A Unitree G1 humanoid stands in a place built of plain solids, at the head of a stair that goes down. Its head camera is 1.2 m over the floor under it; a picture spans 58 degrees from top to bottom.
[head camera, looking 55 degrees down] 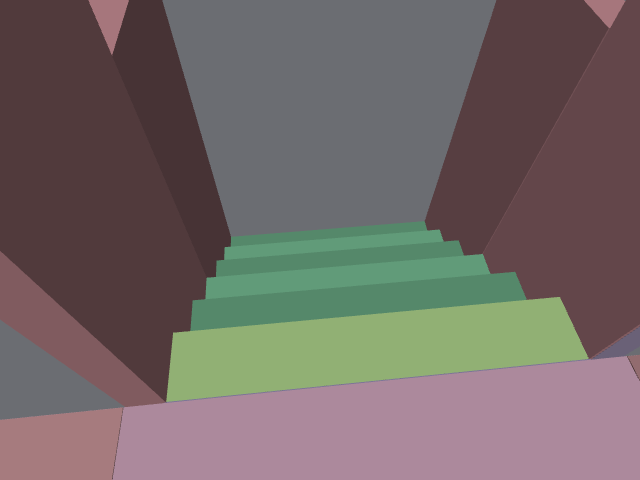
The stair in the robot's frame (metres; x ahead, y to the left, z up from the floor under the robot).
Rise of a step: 0.18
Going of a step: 0.20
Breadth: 1.20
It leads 6 degrees to the left of straight ahead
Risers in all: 6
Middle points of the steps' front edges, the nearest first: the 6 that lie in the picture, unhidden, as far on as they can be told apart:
0.57 -0.15 0.00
0.77 -0.13 -0.18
0.97 -0.11 -0.37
1.17 -0.09 -0.55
1.37 -0.07 -0.73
1.57 -0.05 -0.92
